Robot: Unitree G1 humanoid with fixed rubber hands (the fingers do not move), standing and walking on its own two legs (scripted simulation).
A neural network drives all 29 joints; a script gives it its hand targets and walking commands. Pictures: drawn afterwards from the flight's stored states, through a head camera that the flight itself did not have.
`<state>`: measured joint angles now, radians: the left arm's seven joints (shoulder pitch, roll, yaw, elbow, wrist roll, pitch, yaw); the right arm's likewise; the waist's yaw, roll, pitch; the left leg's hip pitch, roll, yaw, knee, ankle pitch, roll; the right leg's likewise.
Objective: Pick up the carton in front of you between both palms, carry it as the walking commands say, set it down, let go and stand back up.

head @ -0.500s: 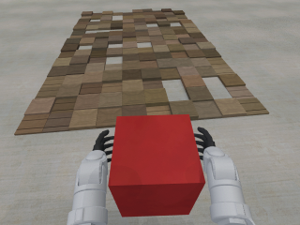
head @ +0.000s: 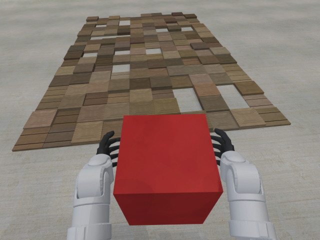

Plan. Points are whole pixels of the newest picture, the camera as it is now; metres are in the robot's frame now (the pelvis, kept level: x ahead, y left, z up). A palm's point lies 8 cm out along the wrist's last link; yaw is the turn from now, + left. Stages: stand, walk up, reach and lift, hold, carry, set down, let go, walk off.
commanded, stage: carry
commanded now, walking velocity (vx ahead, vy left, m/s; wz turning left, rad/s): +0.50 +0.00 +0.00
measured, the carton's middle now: (165, 172) +0.29 +0.00 +0.01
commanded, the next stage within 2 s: none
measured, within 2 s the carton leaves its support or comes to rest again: neither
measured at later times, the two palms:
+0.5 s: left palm (115, 101) +0.51 +0.15 +0.10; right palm (206, 95) +0.53 -0.15 +0.10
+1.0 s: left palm (124, 58) +0.85 +0.16 +0.09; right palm (190, 56) +0.83 -0.14 +0.10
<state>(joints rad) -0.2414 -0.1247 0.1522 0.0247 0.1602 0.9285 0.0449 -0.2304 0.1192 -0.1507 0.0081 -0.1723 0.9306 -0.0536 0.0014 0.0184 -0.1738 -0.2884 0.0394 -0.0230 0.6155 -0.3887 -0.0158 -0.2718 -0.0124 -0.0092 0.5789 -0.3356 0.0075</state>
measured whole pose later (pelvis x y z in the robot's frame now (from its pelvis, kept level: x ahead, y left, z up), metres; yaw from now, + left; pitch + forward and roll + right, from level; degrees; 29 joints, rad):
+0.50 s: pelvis +0.25 -0.02 +0.01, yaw +1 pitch +6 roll +2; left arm -0.16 -0.13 0.11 -0.36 0.10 1.22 0.10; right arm -0.18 0.14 -0.12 -0.34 -0.09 1.21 -0.10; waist 0.03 -0.03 -0.12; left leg -0.56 0.05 0.13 0.91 -0.33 0.00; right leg -0.09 -0.02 -0.16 0.31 -0.33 -0.04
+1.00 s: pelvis +0.57 +0.02 +0.02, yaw -3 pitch +4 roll -2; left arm -0.13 -0.13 0.09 -0.32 0.12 1.15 0.08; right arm -0.14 0.13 -0.11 -0.31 -0.09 1.14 -0.09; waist -0.02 0.01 -0.08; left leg -0.08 0.02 0.22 0.26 -0.27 0.06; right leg -0.61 -0.10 -0.13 0.72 -0.14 0.00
